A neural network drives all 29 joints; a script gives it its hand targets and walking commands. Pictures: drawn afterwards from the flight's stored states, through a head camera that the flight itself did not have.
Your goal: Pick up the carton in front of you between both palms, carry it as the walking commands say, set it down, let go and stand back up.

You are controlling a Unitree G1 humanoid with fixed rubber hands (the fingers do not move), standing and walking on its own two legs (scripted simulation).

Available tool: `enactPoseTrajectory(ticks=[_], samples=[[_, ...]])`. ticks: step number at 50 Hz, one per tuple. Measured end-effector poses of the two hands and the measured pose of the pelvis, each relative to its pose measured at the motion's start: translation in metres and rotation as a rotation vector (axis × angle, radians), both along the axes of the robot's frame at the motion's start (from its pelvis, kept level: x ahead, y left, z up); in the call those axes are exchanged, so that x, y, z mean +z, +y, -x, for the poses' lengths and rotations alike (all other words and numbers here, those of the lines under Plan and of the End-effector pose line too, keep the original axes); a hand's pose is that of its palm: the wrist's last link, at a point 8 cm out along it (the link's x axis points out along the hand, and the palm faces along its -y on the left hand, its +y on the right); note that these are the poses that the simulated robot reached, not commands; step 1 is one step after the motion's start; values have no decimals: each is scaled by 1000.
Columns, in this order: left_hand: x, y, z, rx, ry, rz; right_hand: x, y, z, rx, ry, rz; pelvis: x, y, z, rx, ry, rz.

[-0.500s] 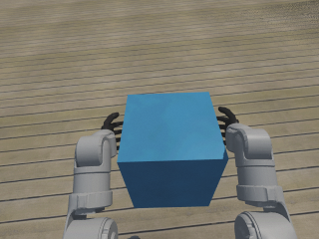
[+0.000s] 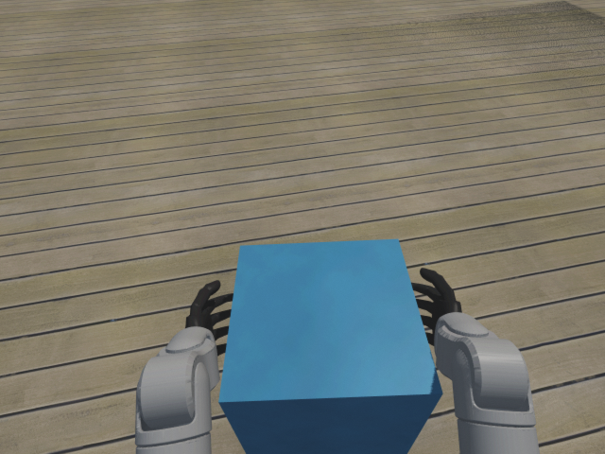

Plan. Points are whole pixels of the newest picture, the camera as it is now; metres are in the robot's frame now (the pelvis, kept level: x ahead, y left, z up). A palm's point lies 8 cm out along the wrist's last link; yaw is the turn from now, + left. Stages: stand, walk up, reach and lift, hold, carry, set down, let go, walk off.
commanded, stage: carry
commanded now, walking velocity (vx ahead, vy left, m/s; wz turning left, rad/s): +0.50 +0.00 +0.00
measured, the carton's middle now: (323, 357) +0.26 +0.00 -0.01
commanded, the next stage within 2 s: hold in 1.98 s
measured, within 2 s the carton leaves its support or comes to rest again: neither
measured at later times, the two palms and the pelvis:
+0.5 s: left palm (249, 179) +0.56 +0.11 +0.07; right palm (411, 169) +0.58 -0.19 +0.06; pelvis +0.30 -0.06 -0.01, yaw +4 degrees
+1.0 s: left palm (241, 135) +0.69 +0.13 +0.07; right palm (389, 127) +0.70 -0.16 +0.08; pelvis +0.43 -0.02 -0.01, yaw +1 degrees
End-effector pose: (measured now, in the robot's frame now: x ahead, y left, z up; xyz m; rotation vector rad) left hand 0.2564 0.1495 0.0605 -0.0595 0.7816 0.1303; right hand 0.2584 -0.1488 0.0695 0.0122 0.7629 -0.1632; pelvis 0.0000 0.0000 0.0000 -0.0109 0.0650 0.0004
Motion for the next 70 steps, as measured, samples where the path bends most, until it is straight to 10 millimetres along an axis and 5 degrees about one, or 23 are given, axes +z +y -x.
enactPoseTrajectory(ticks=[9, 16, 22, 29, 37, 44, 53, 70], samples=[[27, -7, -113, 13, -101, -10, 25, -8, -116, 14, -101, -8, -1, -11, -119, 15, -10, 5], [15, -33, -226, 40, -131, -39, 4, -34, -236, 32, -132, -45, -32, -39, -228, 41, -29, -5], [2, -40, -280, 76, 1, -65, -17, -40, -302, 48, 1, -90, -15, -53, -276, 68, -9, -20], [19, -36, -329, 87, -46, -62, 0, -35, -353, 69, -48, -76, -2, -53, -327, 57, -4, -27], [28, -26, -385, 53, -110, -19, 24, -26, -398, 44, -112, -19, -9, -37, -391, 41, -29, -9], [19, -18, -417, 47, -68, -12, 17, -18, -430, 33, -70, -16, -12, -28, -421, 31, -13, -17], [10, -15, -434, 31, -53, -28, 2, -16, -441, 20, -54, -25, -15, -20, -431, 22, -4, -14], [-12, -16, -423, -5, -67, -69, -19, -17, -429, 48, -68, 13, -12, -20, -418, 19, -26, -13]])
